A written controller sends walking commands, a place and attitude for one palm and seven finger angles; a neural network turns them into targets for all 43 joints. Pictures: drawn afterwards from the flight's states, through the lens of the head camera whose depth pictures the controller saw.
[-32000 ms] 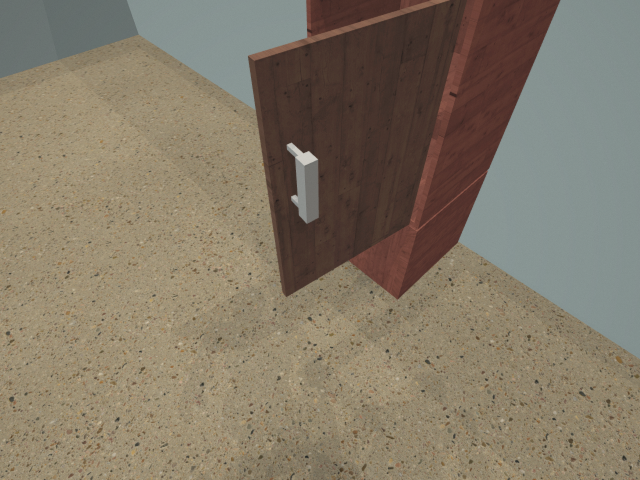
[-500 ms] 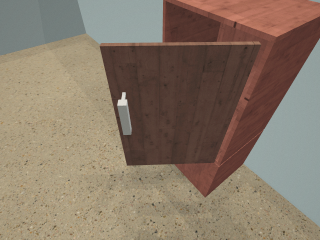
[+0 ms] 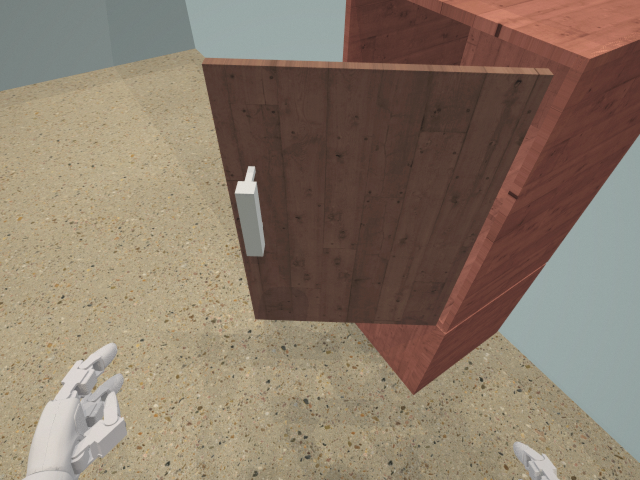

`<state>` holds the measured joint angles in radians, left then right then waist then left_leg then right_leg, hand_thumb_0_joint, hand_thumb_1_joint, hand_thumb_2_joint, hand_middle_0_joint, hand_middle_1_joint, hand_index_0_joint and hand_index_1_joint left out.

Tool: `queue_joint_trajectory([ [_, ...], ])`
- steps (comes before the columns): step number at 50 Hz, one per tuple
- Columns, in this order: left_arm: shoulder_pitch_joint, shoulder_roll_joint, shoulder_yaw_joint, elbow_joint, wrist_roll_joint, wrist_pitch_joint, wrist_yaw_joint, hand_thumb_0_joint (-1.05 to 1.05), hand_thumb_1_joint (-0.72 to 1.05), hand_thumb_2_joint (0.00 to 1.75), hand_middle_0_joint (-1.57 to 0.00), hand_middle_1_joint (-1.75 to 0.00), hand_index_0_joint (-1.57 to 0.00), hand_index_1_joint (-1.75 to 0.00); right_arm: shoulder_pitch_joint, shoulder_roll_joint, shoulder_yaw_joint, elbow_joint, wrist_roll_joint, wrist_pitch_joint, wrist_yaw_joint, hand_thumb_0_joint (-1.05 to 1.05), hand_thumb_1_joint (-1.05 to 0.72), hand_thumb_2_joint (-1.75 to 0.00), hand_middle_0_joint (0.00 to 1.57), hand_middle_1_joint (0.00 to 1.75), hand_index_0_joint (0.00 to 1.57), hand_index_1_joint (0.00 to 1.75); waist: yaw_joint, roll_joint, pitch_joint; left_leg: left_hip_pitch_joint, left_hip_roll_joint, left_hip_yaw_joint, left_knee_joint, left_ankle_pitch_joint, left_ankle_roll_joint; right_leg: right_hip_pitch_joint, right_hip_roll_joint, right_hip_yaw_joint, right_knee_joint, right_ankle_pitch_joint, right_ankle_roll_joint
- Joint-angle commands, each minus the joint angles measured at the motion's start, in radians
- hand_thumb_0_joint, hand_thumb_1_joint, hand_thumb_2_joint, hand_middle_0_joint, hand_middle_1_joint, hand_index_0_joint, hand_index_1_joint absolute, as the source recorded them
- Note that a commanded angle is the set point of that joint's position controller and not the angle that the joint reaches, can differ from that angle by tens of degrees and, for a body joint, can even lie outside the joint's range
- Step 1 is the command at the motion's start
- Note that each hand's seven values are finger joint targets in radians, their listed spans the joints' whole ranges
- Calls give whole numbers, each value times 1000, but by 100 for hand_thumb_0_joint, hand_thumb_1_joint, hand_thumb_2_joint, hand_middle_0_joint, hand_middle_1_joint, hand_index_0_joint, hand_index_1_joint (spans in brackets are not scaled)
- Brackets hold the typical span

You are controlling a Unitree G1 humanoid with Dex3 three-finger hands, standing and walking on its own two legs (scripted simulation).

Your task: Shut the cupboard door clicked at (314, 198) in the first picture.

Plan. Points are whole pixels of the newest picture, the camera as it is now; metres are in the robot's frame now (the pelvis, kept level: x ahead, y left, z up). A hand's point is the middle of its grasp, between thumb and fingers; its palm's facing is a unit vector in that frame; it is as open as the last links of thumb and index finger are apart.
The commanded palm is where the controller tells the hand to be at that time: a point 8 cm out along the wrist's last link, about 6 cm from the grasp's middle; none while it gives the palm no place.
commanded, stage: raise the hand and make a fist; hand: left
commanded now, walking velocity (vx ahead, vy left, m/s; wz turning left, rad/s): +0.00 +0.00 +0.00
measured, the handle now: (253, 211) +0.48 +0.13 +0.06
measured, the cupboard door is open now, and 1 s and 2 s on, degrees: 55 55 55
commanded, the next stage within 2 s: bring the fist close to the handle in 1.76 s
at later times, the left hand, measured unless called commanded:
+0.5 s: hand (133, 420) +0.19 +0.23 -0.01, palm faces +0.03 -1.00 -0.04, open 5.0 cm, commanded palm +0.15 +0.28 +0.00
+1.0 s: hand (135, 389) +0.21 +0.23 +0.03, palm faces +0.04 -1.00 -0.05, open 3.2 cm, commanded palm +0.19 +0.28 +0.03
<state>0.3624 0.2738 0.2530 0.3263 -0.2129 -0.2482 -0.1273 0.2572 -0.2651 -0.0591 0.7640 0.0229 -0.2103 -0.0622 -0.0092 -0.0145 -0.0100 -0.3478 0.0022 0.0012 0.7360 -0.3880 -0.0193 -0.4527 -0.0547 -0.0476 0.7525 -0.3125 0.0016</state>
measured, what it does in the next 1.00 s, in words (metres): stands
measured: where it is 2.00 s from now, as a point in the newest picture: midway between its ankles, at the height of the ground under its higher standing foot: outside the picture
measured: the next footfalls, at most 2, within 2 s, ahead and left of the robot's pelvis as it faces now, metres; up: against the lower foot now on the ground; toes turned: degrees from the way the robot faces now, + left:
none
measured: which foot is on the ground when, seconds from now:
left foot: down 0.00-1.00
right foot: down 0.00-1.00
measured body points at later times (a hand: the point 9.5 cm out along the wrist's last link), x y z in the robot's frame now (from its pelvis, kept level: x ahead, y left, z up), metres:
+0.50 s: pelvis -0.01 +0.01 -0.07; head +0.06 +0.02 +0.38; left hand +0.18 +0.29 +0.00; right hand +0.20 -0.20 -0.14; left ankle -0.01 +0.13 -0.71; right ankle +0.05 -0.12 -0.71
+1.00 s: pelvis +0.01 +0.03 -0.04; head +0.05 +0.04 +0.40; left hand +0.21 +0.28 +0.03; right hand +0.20 -0.20 -0.10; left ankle -0.01 +0.13 -0.71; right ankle +0.05 -0.12 -0.71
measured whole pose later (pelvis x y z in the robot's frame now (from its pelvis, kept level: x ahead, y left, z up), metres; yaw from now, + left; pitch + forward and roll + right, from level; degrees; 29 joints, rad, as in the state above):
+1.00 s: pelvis +0.01 +0.03 -0.04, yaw +1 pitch +12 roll -3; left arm 0.47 0.26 0.19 -0.15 -0.29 -0.30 -0.25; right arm 0.26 -0.22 0.03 0.48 0.02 -0.23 -0.06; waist 0.00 0.02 -0.14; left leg -0.73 0.00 -0.03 1.08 -0.57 0.02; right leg -0.78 -0.05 -0.06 1.00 -0.43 0.03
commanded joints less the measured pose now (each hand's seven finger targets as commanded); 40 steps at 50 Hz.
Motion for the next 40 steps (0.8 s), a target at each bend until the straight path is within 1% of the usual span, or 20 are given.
queue_joint_trajectory([
  [1, 83, 37, 104, -34, -129, -356, -163, 0, 90, 90, -35, -46, -35, -46, -123, -108, -43, -227, -4, -157, 22, 0, -90, -90, 20, 30, 20, 30, 29, -115, 80, -427, -52, -16, 99, -92, -3, -268, 18, 39, 14, -311, -27],
  [3, 54, 89, 125, -90, -158, -499, -277, 0, 90, 90, -38, -50, -38, -50, -117, -115, -42, -264, -11, -200, 32, 0, -90, -90, 20, 30, 20, 30, 43, -83, -124, -510, -46, -7, 238, -74, 10, -292, 10, 97, 128, -315, -32],
  [4, 29, 118, 122, -124, -168, -533, -337, 0, 90, 90, -40, -52, -40, -52, -116, -122, -38, -286, -9, -221, 31, 0, -90, -90, 20, 30, 20, 30, 40, -47, -200, -537, -41, -1, 297, -60, 19, -293, 7, 127, 169, -297, -33],
  [5, 13, 164, 154, -152, -188, -525, -385, 0, 90, 90, -42, -54, -42, -54, -102, -130, -35, -306, -8, -228, 29, 0, -90, -90, 20, 30, 20, 30, 50, 11, -251, -563, -36, 4, 337, -50, 24, -276, 1, 158, 196, -292, -40],
  [6, -11, 202, 168, -221, -209, -493, -420, 0, 90, 90, -44, -56, -44, -56, -108, -136, -30, -346, 3, -228, 22, 0, -90, -90, 20, 30, 20, 30, 51, 9, -339, -577, -37, 13, 362, -53, 34, -243, -3, 178, 198, -307, -31],
  [8, -20, 189, 174, -287, -253, -401, -452, 0, 90, 90, -47, -60, -47, -60, -109, -128, -24, -375, 24, -220, -3, 0, -90, -90, 20, 30, 20, 30, 50, -30, -360, -583, -29, 7, 376, -60, 46, -226, 8, 177, 177, -329, -15],
  [10, -77, 192, 169, -447, -271, -328, -436, 0, 90, 90, -51, -64, -51, -64, -103, -128, -19, -385, 24, -212, -23, 0, -90, -90, 20, 30, 20, 30, 42, 23, -392, -561, -24, -6, 385, 8, 54, -195, 28, 157, 207, -211, -13],
  [11, -48, 191, 177, -501, -262, -292, -414, 0, 90, 90, -53, -66, -53, -66, -92, -116, -22, -382, 25, -204, -27, 0, -90, -90, 20, 30, 20, 30, 46, 40, -413, -538, -22, -9, 379, 47, 53, -177, 32, 141, 213, -137, -9],
  [13, -22, 160, 144, -585, -219, -235, -362, 0, 90, 90, -57, -70, -57, -70, -91, -102, -25, -370, 24, -184, -32, 0, -90, -90, 20, 30, 20, 30, 37, 38, -411, -510, -15, -17, 361, 99, 53, -178, 44, 100, 230, -44, -6],
  [16, 24, 146, 127, -618, -171, -173, -301, 0, 90, 90, -62, -76, -62, -76, -85, -85, -27, -357, 16, -153, -34, 0, -90, -90, 20, 30, 20, 30, 39, 59, -410, -473, -12, -31, 336, 181, 47, -191, 58, 40, 269, 86, -11],
  [20, 86, 122, 125, -561, -159, -124, -260, 0, 90, 90, -69, -84, -69, -84, -109, -74, -19, -362, 16, -119, -31, 0, -90, -90, 20, 30, 20, 30, 42, 35, -330, -492, -13, -43, 294, 137, 35, -216, 63, 6, 249, 28, -14],
  [22, 101, 122, 120, -579, -159, -119, -251, 0, 90, 90, -73, -88, -73, -88, -107, -78, -15, -380, 16, -111, -26, 0, -90, -90, 20, 30, 20, 30, 44, 47, -352, -490, -16, -44, 268, 97, 30, -211, 54, 3, 234, -23, -10],
  [25, 104, 115, 100, -576, -156, -120, -229, 0, 90, 90, -79, -94, -79, -94, -105, -83, -4, -397, 13, -108, -25, 0, -90, -90, 20, 30, 20, 30, 44, 54, -307, -479, -16, -51, 236, 62, 29, -226, 60, -9, 217, -73, -18],
  [27, 101, 104, 72, -617, -150, -135, -217, 0, 90, 90, -82, -98, -82, -98, -90, -87, -1, -408, 12, -111, -20, 0, -90, -90, 20, 30, 20, 30, 38, 59, -342, -452, -17, -55, 218, 62, 28, -221, 57, -19, 215, -70, -16],
  [31, 105, 103, 52, -643, -133, -153, -182, 0, 90, 90, -90, -106, -90, -106, -71, -92, 6, -415, 6, -112, -14, 0, -90, -90, 20, 30, 20, 30, 33, 64, -316, -427, -16, -63, 189, 82, 23, -217, 60, -37, 210, -50, -21],
  [34, 112, 103, 37, -677, -117, -163, -154, 0, 90, 90, -95, -112, -95, -112, -65, -94, 6, -421, 6, -109, -10, 0, -90, -90, 20, 30, 20, 30, 30, 96, -311, -399, -15, -61, 170, 85, 18, -218, 57, -42, 203, -44, -21],
  [35, 113, 126, 61, -669, -112, -158, -143, 0, 90, 90, -97, -114, -97, -114, -66, -96, 8, -422, 1, -103, -12, 0, -90, -90, 20, 30, 20, 30, 37, 85, -303, -410, -15, -64, 166, 95, 19, -201, 60, -44, 203, -39, -25],
  [37, 132, 95, 32, -669, -106, -152, -135, 0, 90, 90, -101, -118, -101, -118, -55, -94, 8, -428, 6, -94, -8, 0, -90, -90, 20, 30, 20, 30, 28, 81, -286, -390, -13, -62, 151, 96, 16, -201, 61, -49, 189, -36, -23],
  [38, 121, 95, 23, -688, -103, -152, -130, 0, 90, 90, -102, -120, -102, -120, -57, -97, 9, -430, 6, -92, -7, 0, -90, -90, 20, 30, 20, 30, 26, 105, -291, -378, -14, -61, 149, 106, 14, -199, 59, -48, 187, -26, -23],
  [40, 119, 117, 37, -679, -94, -139, -118, 0, 90, 90, -106, -124, -106, -124, -57, -99, 12, -431, 2, -84, -9, 0, -90, -90, 20, 30, 20, 30, 28, 100, -272, -375, -11, -66, 141, 123, 14, -186, 63, -50, 180, -11, -26],
])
